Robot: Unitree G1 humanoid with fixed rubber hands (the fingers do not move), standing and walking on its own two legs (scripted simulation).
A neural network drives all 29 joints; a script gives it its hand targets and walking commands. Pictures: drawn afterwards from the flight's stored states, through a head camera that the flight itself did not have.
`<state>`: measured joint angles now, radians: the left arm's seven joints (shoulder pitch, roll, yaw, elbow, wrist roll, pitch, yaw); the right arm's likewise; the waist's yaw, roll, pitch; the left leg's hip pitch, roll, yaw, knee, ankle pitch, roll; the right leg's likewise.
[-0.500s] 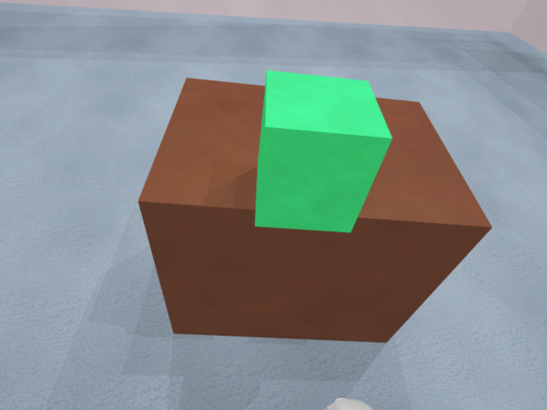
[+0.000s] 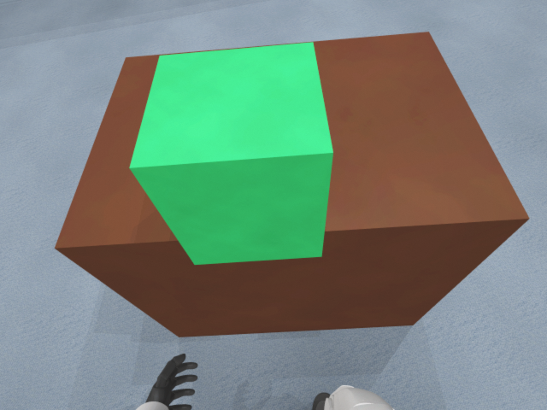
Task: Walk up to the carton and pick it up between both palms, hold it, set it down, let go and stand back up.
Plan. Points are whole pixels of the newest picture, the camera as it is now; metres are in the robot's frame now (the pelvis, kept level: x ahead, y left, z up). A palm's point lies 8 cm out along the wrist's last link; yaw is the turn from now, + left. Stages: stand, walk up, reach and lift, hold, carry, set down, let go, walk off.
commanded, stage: walk up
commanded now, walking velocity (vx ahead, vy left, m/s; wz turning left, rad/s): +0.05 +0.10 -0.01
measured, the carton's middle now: (247, 164) +0.44 +0.05 +0.08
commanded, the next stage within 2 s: none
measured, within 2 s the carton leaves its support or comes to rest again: neither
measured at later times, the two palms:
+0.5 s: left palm out of the picture -0.05 +0.23 -0.07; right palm out of the picture +0.00 -0.31 -0.14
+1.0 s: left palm out of the picture -0.09 +0.29 -0.12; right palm out of the picture -0.27 -0.21 -0.11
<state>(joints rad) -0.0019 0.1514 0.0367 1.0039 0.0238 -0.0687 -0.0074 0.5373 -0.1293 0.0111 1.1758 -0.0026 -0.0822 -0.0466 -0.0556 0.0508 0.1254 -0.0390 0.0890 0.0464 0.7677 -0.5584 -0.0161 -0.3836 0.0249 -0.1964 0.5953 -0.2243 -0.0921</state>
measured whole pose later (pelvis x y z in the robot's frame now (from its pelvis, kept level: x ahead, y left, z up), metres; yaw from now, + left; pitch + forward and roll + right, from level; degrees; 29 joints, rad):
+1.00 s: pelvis -0.14 +0.03 +0.01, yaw +1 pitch -3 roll -1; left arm 0.22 0.24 0.08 0.99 0.01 0.08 0.07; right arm 0.51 -0.20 -0.03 1.12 -0.02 0.06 -0.01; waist -0.04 -0.02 0.05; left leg -0.06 -0.06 0.15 0.40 -0.29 0.12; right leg -0.49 -0.01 -0.11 0.66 -0.38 0.01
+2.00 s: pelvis -0.04 +0.12 +0.00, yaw +0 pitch -1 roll +1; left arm 0.16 0.20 0.06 0.99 0.02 -0.05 -0.02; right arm 0.36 -0.22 -0.04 1.09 -0.02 -0.04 -0.01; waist -0.02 0.00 0.11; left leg -0.19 0.10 0.00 0.96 -0.59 -0.04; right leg -0.37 -0.06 -0.16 0.66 -0.27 -0.05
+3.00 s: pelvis -0.08 +0.20 +0.03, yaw -4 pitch +0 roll +1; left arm 0.51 0.17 0.01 1.16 0.03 0.04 0.03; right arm 0.25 -0.22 -0.04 1.04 0.02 0.06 -0.03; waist 0.06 -0.01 -0.01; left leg -0.42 -0.06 0.12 0.58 -0.30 0.01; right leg -0.08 -0.01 -0.10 0.34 -0.27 -0.07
